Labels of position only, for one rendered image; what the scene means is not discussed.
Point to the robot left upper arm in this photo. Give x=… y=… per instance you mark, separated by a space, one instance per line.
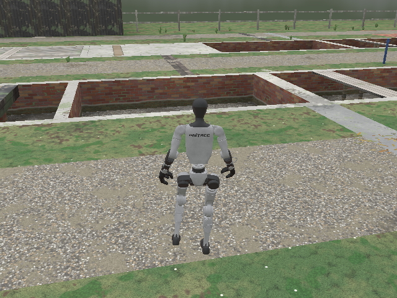
x=176 y=139

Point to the left robot forearm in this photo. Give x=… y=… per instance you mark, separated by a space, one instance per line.
x=167 y=163

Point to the left robot hand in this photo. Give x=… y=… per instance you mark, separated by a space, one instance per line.
x=162 y=176

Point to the robot right upper arm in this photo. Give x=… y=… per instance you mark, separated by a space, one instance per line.
x=218 y=131

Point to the right robot hand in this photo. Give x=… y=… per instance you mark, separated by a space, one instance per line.
x=232 y=172

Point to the robot left shin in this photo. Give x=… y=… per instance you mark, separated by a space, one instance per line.
x=178 y=215

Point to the left robot thigh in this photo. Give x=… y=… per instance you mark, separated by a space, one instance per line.
x=183 y=181

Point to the right robot forearm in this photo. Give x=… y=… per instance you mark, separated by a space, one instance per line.
x=229 y=162

